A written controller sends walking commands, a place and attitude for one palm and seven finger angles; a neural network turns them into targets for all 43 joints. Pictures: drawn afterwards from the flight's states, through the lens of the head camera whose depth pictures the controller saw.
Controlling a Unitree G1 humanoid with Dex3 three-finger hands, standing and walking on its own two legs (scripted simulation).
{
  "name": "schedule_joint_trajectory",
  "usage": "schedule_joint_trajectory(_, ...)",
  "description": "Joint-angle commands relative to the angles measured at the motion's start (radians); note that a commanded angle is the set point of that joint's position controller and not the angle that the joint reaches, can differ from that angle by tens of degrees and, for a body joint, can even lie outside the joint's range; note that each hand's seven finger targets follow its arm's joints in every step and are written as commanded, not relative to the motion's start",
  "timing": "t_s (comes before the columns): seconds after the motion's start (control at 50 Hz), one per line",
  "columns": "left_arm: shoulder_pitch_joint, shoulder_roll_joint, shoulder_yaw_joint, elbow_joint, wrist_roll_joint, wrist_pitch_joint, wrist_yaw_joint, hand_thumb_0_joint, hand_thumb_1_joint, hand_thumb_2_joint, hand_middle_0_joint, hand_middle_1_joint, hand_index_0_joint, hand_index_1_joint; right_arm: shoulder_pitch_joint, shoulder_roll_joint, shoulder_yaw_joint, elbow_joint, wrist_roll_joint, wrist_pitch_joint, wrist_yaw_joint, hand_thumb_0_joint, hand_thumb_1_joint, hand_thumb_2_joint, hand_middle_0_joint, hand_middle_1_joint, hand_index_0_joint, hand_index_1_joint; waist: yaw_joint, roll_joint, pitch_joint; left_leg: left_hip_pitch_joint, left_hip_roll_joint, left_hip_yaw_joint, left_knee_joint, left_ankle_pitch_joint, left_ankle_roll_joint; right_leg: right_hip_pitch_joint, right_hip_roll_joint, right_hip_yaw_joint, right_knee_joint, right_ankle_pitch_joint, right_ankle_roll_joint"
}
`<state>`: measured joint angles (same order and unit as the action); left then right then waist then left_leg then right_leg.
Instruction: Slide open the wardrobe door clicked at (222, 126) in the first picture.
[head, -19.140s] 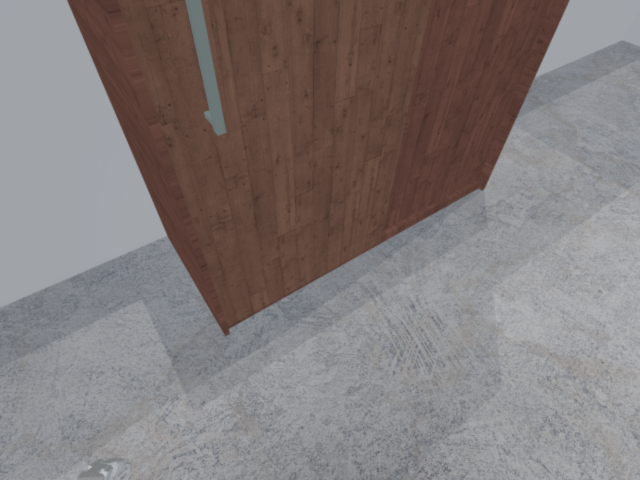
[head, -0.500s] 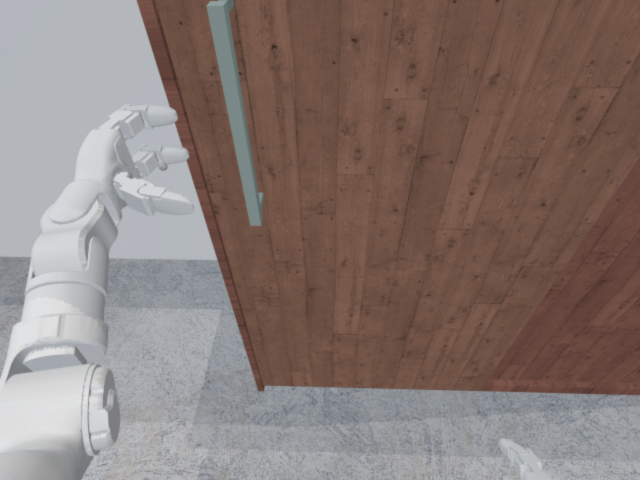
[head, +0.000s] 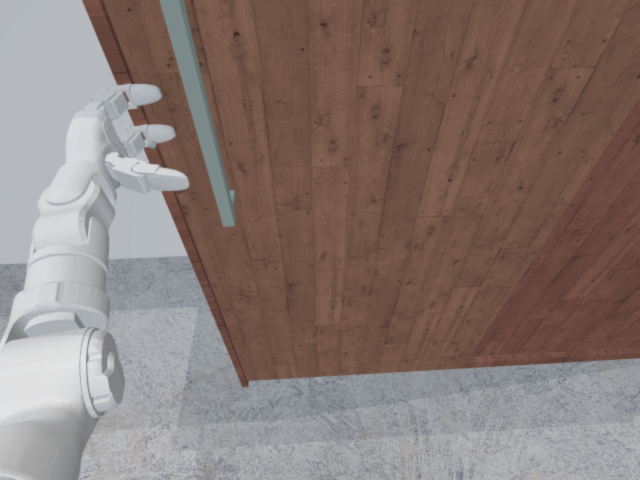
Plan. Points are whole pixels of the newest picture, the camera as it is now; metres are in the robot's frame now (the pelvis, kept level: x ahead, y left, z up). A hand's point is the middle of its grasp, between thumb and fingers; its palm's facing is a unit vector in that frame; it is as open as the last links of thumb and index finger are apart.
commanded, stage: move the hooked fingers beside the handle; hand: left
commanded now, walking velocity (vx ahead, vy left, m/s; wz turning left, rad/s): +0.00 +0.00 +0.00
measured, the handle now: (209, 124) +0.50 +0.14 +0.20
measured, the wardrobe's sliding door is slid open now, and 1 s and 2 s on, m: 0.00 0.00 0.00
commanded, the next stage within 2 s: feel for the door with the fingertips in 0.58 s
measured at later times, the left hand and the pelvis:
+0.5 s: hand (149, 154) +0.43 +0.20 +0.21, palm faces +0.07 -1.00 +0.01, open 14.0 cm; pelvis +0.00 +0.00 +0.00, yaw +2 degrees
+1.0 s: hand (185, 148) +0.45 +0.16 +0.20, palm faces +0.04 -1.00 +0.02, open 14.0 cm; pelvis +0.00 +0.00 +0.00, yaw +1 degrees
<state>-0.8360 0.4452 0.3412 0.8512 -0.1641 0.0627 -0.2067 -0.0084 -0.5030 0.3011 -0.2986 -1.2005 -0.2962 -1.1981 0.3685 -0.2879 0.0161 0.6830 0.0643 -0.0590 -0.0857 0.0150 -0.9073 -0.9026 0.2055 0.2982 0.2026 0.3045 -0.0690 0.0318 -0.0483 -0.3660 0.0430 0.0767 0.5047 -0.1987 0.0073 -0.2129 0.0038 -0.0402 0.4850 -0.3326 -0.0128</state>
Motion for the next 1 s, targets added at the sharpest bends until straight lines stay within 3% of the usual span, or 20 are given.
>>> schedule_joint_trajectory(0.0, -0.433, 0.240, 0.024, -0.290, -0.023, -0.043, -0.010, 0.000, -0.500, 0.300, -0.300, -1.200, -0.300, -1.200, -0.057, -0.140, -0.051, -0.142, 0.012, -0.034, -0.005, 0.000, -0.900, -0.900, 0.200, 0.300, 0.200, 0.300, 0.036, -0.001, -0.303, 0.316, -0.026, -0.064, -0.003, 0.259, 0.047, -0.065, 0.025, 0.005, -0.054, 0.418, -0.001)
schedule_joint_trajectory(0.06, -0.454, 0.278, 0.052, -0.367, -0.024, -0.042, 0.000, 0.000, -0.500, 0.300, -0.300, -1.200, -0.300, -1.200, -0.062, -0.142, -0.052, -0.144, 0.011, -0.034, -0.009, 0.000, -0.900, -0.900, 0.200, 0.300, 0.200, 0.300, 0.035, 0.014, -0.334, 0.341, -0.026, -0.066, 0.000, 0.271, 0.049, -0.053, 0.025, 0.010, -0.058, 0.423, -0.001)
schedule_joint_trajectory(0.1, -0.471, 0.219, 0.012, -0.402, -0.027, -0.037, 0.005, 0.000, -0.500, 0.300, -0.300, -1.200, -0.300, -1.200, -0.072, -0.131, -0.050, -0.143, 0.012, -0.040, -0.009, 0.000, -0.900, -0.900, 0.200, 0.300, 0.200, 0.300, 0.024, 0.052, -0.332, 0.381, -0.024, -0.070, 0.005, 0.281, 0.046, -0.084, 0.028, 0.006, -0.061, 0.410, -0.003)
schedule_joint_trajectory(0.16, -0.435, 0.233, 0.024, -0.413, -0.034, -0.024, 0.008, 0.000, -0.500, 0.300, -0.300, -1.200, -0.300, -1.200, -0.078, -0.135, -0.048, -0.136, 0.013, -0.039, -0.013, 0.000, -0.900, -0.900, 0.200, 0.300, 0.200, 0.300, 0.030, 0.029, -0.333, 0.381, -0.023, -0.074, 0.006, 0.294, 0.047, -0.069, 0.028, 0.005, -0.060, 0.425, -0.004)
schedule_joint_trajectory(0.18, -0.451, 0.181, -0.020, -0.386, -0.034, -0.008, 0.006, 0.000, -0.500, 0.300, -0.300, -1.200, -0.300, -1.200, -0.085, -0.128, -0.043, -0.133, 0.014, -0.039, -0.013, 0.000, -0.900, -0.900, 0.200, 0.300, 0.200, 0.300, 0.018, 0.044, -0.296, 0.372, -0.025, -0.075, 0.001, 0.265, 0.045, -0.097, 0.028, 0.001, -0.067, 0.396, -0.004)
schedule_joint_trajectory(0.24, -0.414, 0.205, 0.004, -0.322, -0.039, 0.015, 0.011, 0.000, -0.500, 0.300, -0.300, -1.200, -0.300, -1.200, -0.079, -0.133, -0.043, -0.128, 0.013, -0.035, -0.017, 0.000, -0.900, -0.900, 0.200, 0.300, 0.200, 0.300, 0.023, -0.030, -0.269, 0.331, -0.030, -0.069, 0.000, 0.234, 0.051, -0.081, 0.025, 0.002, -0.076, 0.387, 0.000)
schedule_joint_trajectory(0.3, -0.462, 0.172, -0.030, -0.312, -0.032, 0.018, 0.015, 0.000, -0.500, 0.300, -0.300, -1.200, -0.300, -1.200, -0.092, -0.127, -0.038, -0.129, 0.014, -0.029, -0.016, 0.000, -0.900, -0.900, 0.200, 0.300, 0.200, 0.300, 0.015, -0.006, -0.262, 0.326, -0.031, -0.074, -0.004, 0.213, 0.045, -0.100, 0.021, 0.003, -0.074, 0.368, 0.000)
schedule_joint_trajectory(0.34, -0.451, 0.217, 0.004, -0.306, -0.033, 0.002, 0.021, 0.000, -0.500, 0.300, -0.300, -1.200, -0.300, -1.200, -0.088, -0.130, -0.039, -0.131, 0.012, -0.026, -0.018, 0.000, -0.900, -0.900, 0.200, 0.300, 0.200, 0.300, 0.022, -0.035, -0.278, 0.323, -0.031, -0.074, 0.002, 0.221, 0.050, -0.075, 0.019, 0.008, -0.072, 0.377, 0.000)
schedule_joint_trajectory(0.38, -0.474, 0.203, -0.008, -0.306, -0.032, -0.006, 0.019, 0.000, -0.500, 0.300, -0.300, -1.200, -0.300, -1.200, -0.098, -0.127, -0.036, -0.135, 0.012, -0.025, -0.017, 0.000, -0.900, -0.900, 0.200, 0.300, 0.200, 0.300, 0.023, -0.014, -0.291, 0.328, -0.033, -0.075, 0.001, 0.223, 0.047, -0.078, 0.017, 0.011, -0.066, 0.390, -0.001)
schedule_joint_trajectory(0.44, -0.527, 0.189, -0.034, -0.245, -0.031, -0.021, 0.017, 0.000, -0.500, 0.300, -0.300, -1.200, -0.300, -1.200, -0.087, -0.129, -0.034, -0.124, 0.012, -0.022, -0.021, 0.000, -0.900, -0.900, 0.200, 0.300, 0.200, 0.300, -0.002, -0.037, -0.247, 0.305, -0.034, -0.078, 0.005, 0.178, 0.050, -0.104, 0.015, 0.010, -0.076, 0.340, 0.003)
schedule_joint_trajectory(0.46, -0.536, 0.225, -0.008, -0.228, -0.026, -0.026, 0.018, 0.000, -0.500, 0.300, -0.300, -1.200, -0.300, -1.200, -0.087, -0.133, -0.034, -0.122, 0.011, -0.021, -0.021, 0.000, -0.900, -0.900, 0.200, 0.300, 0.200, 0.300, 0.009, -0.015, -0.261, 0.299, -0.034, -0.080, 0.001, 0.169, 0.046, -0.105, 0.013, 0.015, -0.073, 0.334, 0.001)
schedule_joint_trajectory(0.58, -0.570, 0.203, -0.026, -0.224, -0.026, -0.071, 0.006, 0.000, -0.500, 0.300, -0.300, -1.200, -0.300, -1.200, -0.076, -0.130, -0.037, -0.122, 0.010, -0.029, -0.017, 0.000, -0.900, -0.900, 0.200, 0.300, 0.200, 0.300, 0.007, 0.020, -0.316, 0.334, -0.033, -0.084, 0.013, 0.208, 0.045, -0.102, 0.015, 0.015, -0.058, 0.367, -0.002)
schedule_joint_trajectory(0.66, -0.525, 0.255, 0.014, -0.162, -0.028, -0.067, -0.002, 0.000, -0.500, 0.300, -0.300, -1.200, -0.300, -1.200, -0.060, -0.142, -0.038, -0.117, 0.009, -0.023, -0.018, 0.000, -0.900, -0.900, 0.200, 0.300, 0.200, 0.300, 0.016, -0.042, -0.289, 0.273, -0.034, -0.078, 0.007, 0.186, 0.049, -0.080, 0.014, 0.016, -0.057, 0.368, 0.004)
schedule_joint_trajectory(0.7, -0.561, 0.169, -0.054, -0.220, -0.025, -0.071, -0.002, 0.000, -0.500, 0.300, -0.300, -1.200, -0.300, -1.200, -0.065, -0.131, -0.041, -0.124, 0.013, -0.028, -0.014, 0.000, -0.900, -0.900, 0.200, 0.300, 0.200, 0.300, 0.006, 0.033, -0.302, 0.320, -0.032, -0.079, 0.013, 0.209, 0.045, -0.111, 0.018, 0.010, -0.054, 0.365, -0.002)
schedule_joint_trajectory(0.74, -0.551, 0.132, -0.073, -0.237, -0.036, -0.070, 0.009, 0.000, -0.500, 0.300, -0.300, -1.200, -0.300, -1.200, -0.053, -0.132, -0.045, -0.121, 0.012, -0.032, -0.012, 0.000, -0.900, -0.900, 0.200, 0.300, 0.200, 0.300, -0.001, 0.000, -0.303, 0.336, -0.028, -0.087, 0.015, 0.214, 0.046, -0.113, 0.023, 0.000, -0.059, 0.343, -0.003)
schedule_joint_trajectory(0.84, -0.512, 0.185, -0.005, -0.261, -0.031, -0.054, 0.047, 0.000, -0.500, 0.300, -0.300, -1.200, -0.300, -1.200, -0.046, -0.134, -0.048, -0.113, 0.005, -0.037, -0.007, 0.000, -0.900, -0.900, 0.200, 0.300, 0.200, 0.300, 0.025, -0.031, -0.321, 0.314, -0.030, -0.079, 0.009, 0.231, 0.050, -0.071, 0.024, 0.003, -0.057, 0.373, -0.002)
schedule_joint_trajectory(0.86, -0.524, 0.196, 0.002, -0.297, -0.020, -0.056, 0.057, 0.000, -0.500, 0.300, -0.300, -1.200, -0.300, -1.200, -0.055, -0.134, -0.049, -0.115, 0.005, -0.037, -0.005, 0.000, -0.900, -0.900, 0.200, 0.300, 0.200, 0.300, 0.029, -0.002, -0.340, 0.326, -0.030, -0.076, 0.007, 0.241, 0.047, -0.071, 0.024, 0.008, -0.053, 0.389, -0.002)
schedule_joint_trajectory(0.92, -0.517, 0.129, -0.042, -0.301, -0.012, -0.039, 0.078, 0.000, -0.500, 0.300, -0.300, -1.200, -0.300, -1.200, -0.062, -0.123, -0.046, -0.117, 0.006, -0.037, 0.001, 0.000, -0.900, -0.900, 0.200, 0.300, 0.200, 0.300, 0.021, 0.005, -0.301, 0.324, -0.028, -0.076, 0.000, 0.216, 0.044, -0.096, 0.028, 0.003, -0.061, 0.352, -0.003)
schedule_joint_trajectory(0.94, -0.490, 0.137, -0.027, -0.293, -0.016, -0.036, 0.086, 0.000, -0.500, 0.300, -0.300, -1.200, -0.300, -1.200, -0.056, -0.124, -0.047, -0.120, 0.002, -0.037, 0.000, 0.000, -0.900, -0.900, 0.200, 0.300, 0.200, 0.300, 0.026, -0.039, -0.302, 0.309, -0.029, -0.074, 0.003, 0.217, 0.050, -0.071, 0.027, 0.001, -0.063, 0.358, -0.001)
schedule_joint_trajectory(0.98, -0.529, 0.160, -0.014, -0.312, -0.009, -0.032, 0.094, 0.000, -0.500, 0.300, -0.300, -1.200, -0.300, -1.200, -0.064, -0.126, -0.046, -0.118, 0.002, -0.035, -0.002, 0.000, -0.900, -0.900, 0.200, 0.300, 0.200, 0.300, 0.023, -0.035, -0.308, 0.306, -0.029, -0.071, -0.004, 0.215, 0.048, -0.065, 0.026, 0.008, -0.061, 0.375, 0.001)
